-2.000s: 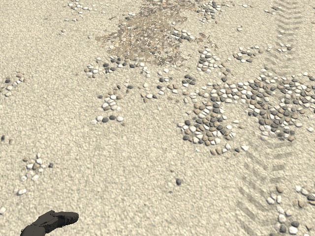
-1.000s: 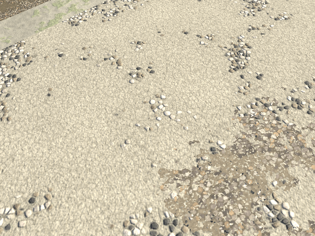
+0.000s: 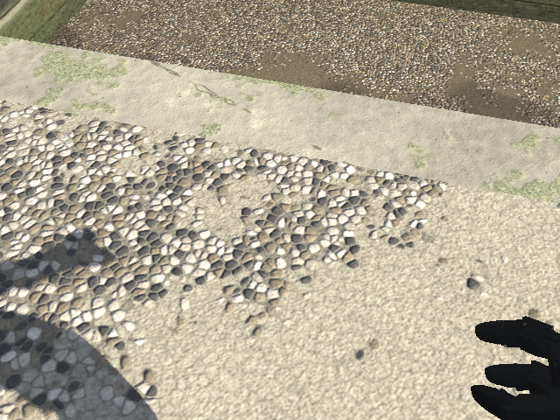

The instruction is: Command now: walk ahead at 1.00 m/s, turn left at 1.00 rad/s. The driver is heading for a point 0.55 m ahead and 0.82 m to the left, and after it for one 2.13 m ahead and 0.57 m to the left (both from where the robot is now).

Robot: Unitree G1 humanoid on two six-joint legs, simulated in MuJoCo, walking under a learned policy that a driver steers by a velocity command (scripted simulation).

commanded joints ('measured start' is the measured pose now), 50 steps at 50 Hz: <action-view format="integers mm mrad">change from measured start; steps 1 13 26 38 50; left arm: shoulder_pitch -69 -281 105 -136 -113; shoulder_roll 168 97 283 96 110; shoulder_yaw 26 -12 57 14 0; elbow -83 -294 -240 -100 -141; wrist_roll -1 45 40 -10 -80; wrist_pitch -7 51 25 -25 -19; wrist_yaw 20 0 48 -21 21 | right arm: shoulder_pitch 0 379 373 51 397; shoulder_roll -31 -134 -30 -20 -126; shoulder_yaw -1 -73 -57 14 -44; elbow -33 136 132 -13 137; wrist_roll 1 22 21 -15 60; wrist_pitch -12 -70 -109 -55 -86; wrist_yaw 0 -109 -92 -17 -78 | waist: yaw -117 -26 145 -86 -198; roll -111 -137 -274 -88 11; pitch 56 26 -368 65 -381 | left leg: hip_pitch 258 561 247 78 1148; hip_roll -107 20 -199 -30 293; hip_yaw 116 -579 -359 -174 -546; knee -117 -687 394 14 -418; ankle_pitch -21 -89 -276 -55 615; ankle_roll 51 244 -4 -57 219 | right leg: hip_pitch -150 -843 246 -371 -900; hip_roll -225 -149 -324 -209 -19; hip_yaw -2 363 676 340 456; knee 49 984 300 -144 1223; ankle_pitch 1347 -36 -196 339 -105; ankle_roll -48 29 -108 -185 -71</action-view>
